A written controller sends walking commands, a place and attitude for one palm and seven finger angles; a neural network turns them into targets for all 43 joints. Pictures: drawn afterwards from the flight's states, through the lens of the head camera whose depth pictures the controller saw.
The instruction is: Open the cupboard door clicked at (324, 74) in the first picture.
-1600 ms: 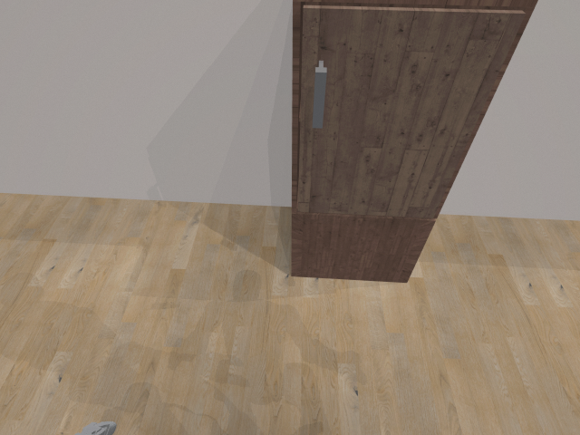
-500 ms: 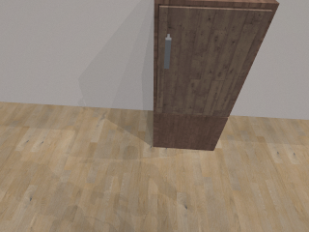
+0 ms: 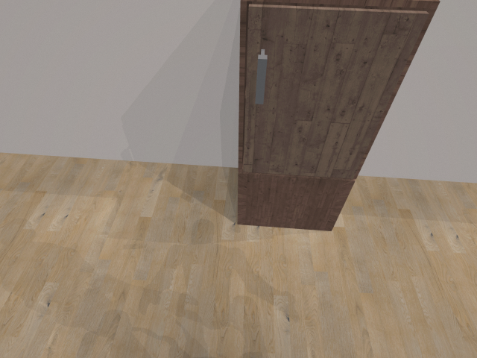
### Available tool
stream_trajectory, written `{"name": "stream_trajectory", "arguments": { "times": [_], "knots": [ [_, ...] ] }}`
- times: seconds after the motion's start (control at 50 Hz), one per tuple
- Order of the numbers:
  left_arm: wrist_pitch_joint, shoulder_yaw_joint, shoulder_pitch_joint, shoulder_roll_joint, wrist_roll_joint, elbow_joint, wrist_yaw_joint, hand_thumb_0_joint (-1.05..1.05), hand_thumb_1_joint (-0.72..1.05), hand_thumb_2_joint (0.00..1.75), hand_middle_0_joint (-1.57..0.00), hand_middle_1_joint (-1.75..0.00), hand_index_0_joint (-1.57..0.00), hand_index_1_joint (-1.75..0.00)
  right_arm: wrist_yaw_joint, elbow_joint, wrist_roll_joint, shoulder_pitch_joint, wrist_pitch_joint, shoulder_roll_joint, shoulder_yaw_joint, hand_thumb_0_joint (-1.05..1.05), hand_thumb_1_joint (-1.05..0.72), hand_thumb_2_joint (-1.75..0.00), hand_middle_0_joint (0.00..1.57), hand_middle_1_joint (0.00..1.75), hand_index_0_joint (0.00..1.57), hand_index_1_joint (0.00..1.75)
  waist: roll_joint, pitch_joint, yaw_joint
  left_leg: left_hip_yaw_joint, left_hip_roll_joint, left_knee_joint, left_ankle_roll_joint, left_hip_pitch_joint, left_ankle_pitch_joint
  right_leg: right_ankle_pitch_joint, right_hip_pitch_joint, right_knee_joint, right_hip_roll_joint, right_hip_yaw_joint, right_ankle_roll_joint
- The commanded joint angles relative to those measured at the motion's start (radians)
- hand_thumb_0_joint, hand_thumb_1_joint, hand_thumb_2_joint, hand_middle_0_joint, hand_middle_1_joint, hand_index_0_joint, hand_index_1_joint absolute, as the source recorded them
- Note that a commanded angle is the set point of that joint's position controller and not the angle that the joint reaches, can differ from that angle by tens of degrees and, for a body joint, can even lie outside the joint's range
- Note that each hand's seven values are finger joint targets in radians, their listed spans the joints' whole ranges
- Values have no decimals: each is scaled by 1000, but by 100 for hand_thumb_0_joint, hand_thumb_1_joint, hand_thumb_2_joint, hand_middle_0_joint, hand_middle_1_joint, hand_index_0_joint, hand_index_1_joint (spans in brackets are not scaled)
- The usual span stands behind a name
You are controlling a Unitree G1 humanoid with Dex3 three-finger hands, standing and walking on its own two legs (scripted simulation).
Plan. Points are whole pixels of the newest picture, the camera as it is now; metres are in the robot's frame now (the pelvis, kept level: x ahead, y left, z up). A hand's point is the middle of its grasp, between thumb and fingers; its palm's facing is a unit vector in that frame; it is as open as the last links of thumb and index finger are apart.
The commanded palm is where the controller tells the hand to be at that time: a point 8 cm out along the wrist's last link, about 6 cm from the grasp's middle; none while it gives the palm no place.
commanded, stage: take the last steps up to it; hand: left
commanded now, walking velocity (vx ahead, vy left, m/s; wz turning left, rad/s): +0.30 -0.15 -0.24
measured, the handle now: (261, 76) +0.81 -0.01 +0.06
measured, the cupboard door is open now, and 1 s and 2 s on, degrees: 0 0 0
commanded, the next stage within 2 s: come to a stop and stand still in 0.72 s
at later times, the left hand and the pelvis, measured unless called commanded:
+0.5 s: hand out of the picture +0.01 +0.11 -0.18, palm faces +0.00 -0.99 -0.14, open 7.4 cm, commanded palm none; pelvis +0.10 -0.05 -0.01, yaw -4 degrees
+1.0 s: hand (203, 273) +0.33 +0.11 -0.18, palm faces -0.09 -0.98 -0.19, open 7.4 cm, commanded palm none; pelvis +0.23 -0.07 -0.01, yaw -7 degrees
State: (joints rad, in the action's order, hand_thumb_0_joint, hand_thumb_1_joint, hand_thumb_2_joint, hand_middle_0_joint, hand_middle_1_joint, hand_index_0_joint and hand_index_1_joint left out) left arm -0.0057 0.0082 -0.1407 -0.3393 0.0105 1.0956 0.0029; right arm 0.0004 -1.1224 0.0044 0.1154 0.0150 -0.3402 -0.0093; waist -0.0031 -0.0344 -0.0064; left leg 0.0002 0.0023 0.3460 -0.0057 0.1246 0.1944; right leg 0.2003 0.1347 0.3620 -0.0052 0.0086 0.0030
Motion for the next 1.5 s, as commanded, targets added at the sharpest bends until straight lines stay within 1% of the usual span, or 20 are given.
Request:
{"name": "stream_trajectory", "arguments": {
  "times": [0.0, 0.1, 0.18, 0.22, 0.26, 0.28, 0.34, 0.54, 0.6, 0.62, 0.64, 0.66, 0.72, 0.8, 1.0, 1.08, 1.2, 1.38, 1.44, 1.48],
  "knots": [
    [-4, -13, -37, -70, -1, -29, -19, 0, 90, 90, -20, -30, -20, -30, 11, 35, 10, 15, 8, -68, 12, 0, -90, -90, 20, 30, 20, 30, 4, 75, 5, -75, 119, -46, 6, -24, -55, -32, 4, -39, -98, 81, -8],
    [13, -32, -90, -55, 14, -51, 9, 0, 90, 90, -20, -30, -20, -30, 12, 48, 19, 69, -6, -129, 50, 0, -90, -90, 20, 30, 20, 30, -87, -72, 14, -195, 221, -130, 78, 39, 400, 236, 213, 146, -5, 15, -15],
    [9, -53, -108, -6, 18, -99, 30, 0, 90, 90, -20, -30, -20, -30, 25, 71, 22, 132, 8, -138, 83, 0, -90, -90, 20, 30, 20, 30, -123, -82, 24, -251, 333, -95, 163, 19, 232, 242, 286, 289, -19, -29, -19],
    [-1, -65, -223, 16, 19, -74, 33, 0, 90, 90, -20, -30, -20, -30, 30, 79, 22, 97, 13, -107, 82, 0, -90, -90, 20, 30, 20, 30, -93, -50, -38, -123, 271, 71, 106, 144, 142, 141, 78, 130, -16, -40, -27],
    [-25, -96, -417, -101, 22, -11, 8, 0, 90, 90, -20, -30, -20, -30, 24, 131, 11, 55, 24, 27, 54, 0, -90, -90, 20, 30, 20, 30, 366, -17, -100, 144, 24, 569, -3, 532, 344, 85, -229, -133, -284, 417, -149],
    [-34, -92, -487, -76, 8, 14, -8, 0, 90, 90, -20, -30, -20, -30, 23, 152, 17, -9, 22, 0, 58, 0, -90, -90, 20, 30, 20, 30, 315, -37, -129, 45, 56, 704, 12, 572, 402, -57, -194, -146, -335, 483, -190],
    [-40, -68, -387, 9, 18, -12, -22, 0, 90, 90, -20, -30, -20, -30, 12, 138, 19, -11, 24, 57, 66, 0, -90, -90, 20, 30, 20, 30, 25, -77, -47, 35, 110, 829, -3, 587, 255, -118, -109, -111, -282, 331, -260],
    [-47, -58, -413, 83, 23, 40, -33, 0, 90, 90, -20, -30, -20, -30, 2, 138, 12, -21, 26, 148, 66, 0, -90, -90, 20, 30, 20, 30, 99, -67, -18, 144, 81, 437, 14, 401, 105, -404, -59, -81, -172, 118, -193],
    [-43, -63, -371, 89, 17, 36, -28, 0, 90, 90, -20, -30, -20, -30, 29, 68, 15, 197, 40, 128, 77, 0, -90, -90, 20, 30, 20, 30, 80, 4, 85, 173, 32, 234, 40, 79, -29, -587, 16, 160, -110, 48, -151],
    [-42, -66, -380, 103, 10, 29, -24, 0, 90, 90, -20, -30, -20, -30, 43, 25, 22, 344, 46, 73, 90, 0, -90, -90, 20, 30, 20, 30, 20, 107, 134, 69, 116, 163, 69, -157, -109, -456, 123, 374, -71, 34, -115],
    [-36, -64, -448, 164, 0, 12, -14, 0, 90, 90, -20, -30, -20, -30, 53, 6, 35, 437, 52, -43, 113, 0, -90, -90, 20, 30, 20, 30, -246, 202, 125, -352, 452, 79, 205, -346, -234, 89, 369, 721, 44, -55, -52],
    [-34, -65, -412, 130, 13, -19, -12, 0, 90, 90, -20, -30, -20, -30, 54, 13, 17, 432, 38, -68, 108, 0, -90, -90, 20, 30, 20, 30, -200, 189, 111, -508, 572, -59, 283, -236, -118, 374, 401, 908, 49, 1, -58],
    [-5, -73, -289, 147, 33, -48, 5, 0, 90, 90, -20, -30, -20, -30, 51, 69, 20, 202, 44, 62, 77, 0, -90, -90, 20, 30, 20, 30, -87, -104, 22, -364, 452, -192, 207, 190, 271, 187, 460, 962, -74, 35, -34],
    [23, -76, -347, 195, 32, -40, 16, 0, 90, 90, -20, -30, -20, -30, 45, 94, 25, 157, 57, 79, 77, 0, -90, -90, 20, 30, 20, 30, -90, -24, -28, -30, 318, -137, 150, 247, 36, 74, 345, 765, -93, -23, -2],
    [17, -74, -193, 118, 20, -127, -17, 0, 90, 90, -20, -30, -20, -30, 36, 105, 20, 167, 0, 29, 102, 0, -90, -90, 20, 30, 20, 30, -137, 17, -17, 66, 244, 122, 93, 104, -370, -84, 126, 164, -47, -112, 25],
    [0, -101, -210, -58, 20, -139, -33, 0, 90, 90, -20, -30, -20, -30, 35, 133, 4, 221, -45, 134, 95, 0, -90, -90, 20, 30, 20, 30, 227, 138, -31, 47, 17, 669, -12, 284, 463, -852, 4, 64, -428, 189, -180],
    [13, -109, -68, -20, 21, -186, -63, 0, 90, 90, -20, -30, -20, -30, 19, 137, 17, 171, -69, 96, 99, 0, -90, -90, 20, 30, 20, 30, 155, 115, -14, -24, 30, 844, -46, 365, 281, -509, 48, 37, -370, 114, -186],
    [42, -110, -39, -20, 24, -188, -41, 0, 90, 90, -20, -30, -20, -30, 10, 127, 8, 289, -39, 121, 81, 0, -90, -90, 20, 30, 20, 30, 185, 87, 34, 85, -3, 141, -5, 2, 117, 154, 257, 4, -249, 96, -88],
    [69, -88, -11, 84, 12, -216, -35, 0, 90, 90, -20, -30, -20, -30, 24, 186, 25, 192, -28, -28, 100, 0, -90, -90, 20, 30, 20, 30, -327, -78, 49, -390, 337, -228, 133, 286, 346, 304, 397, 480, -22, -21, 25],
    [69, -98, -75, 66, 23, -167, -25, 0, 90, 90, -20, -30, -20, -30, 37, 199, 26, 69, -26, 17, 79, 0, -90, -90, 20, 30, 20, 30, -171, -95, -20, -265, 261, -202, 134, 375, 337, 196, 331, 667, -18, 54, 6]
  ]
}}
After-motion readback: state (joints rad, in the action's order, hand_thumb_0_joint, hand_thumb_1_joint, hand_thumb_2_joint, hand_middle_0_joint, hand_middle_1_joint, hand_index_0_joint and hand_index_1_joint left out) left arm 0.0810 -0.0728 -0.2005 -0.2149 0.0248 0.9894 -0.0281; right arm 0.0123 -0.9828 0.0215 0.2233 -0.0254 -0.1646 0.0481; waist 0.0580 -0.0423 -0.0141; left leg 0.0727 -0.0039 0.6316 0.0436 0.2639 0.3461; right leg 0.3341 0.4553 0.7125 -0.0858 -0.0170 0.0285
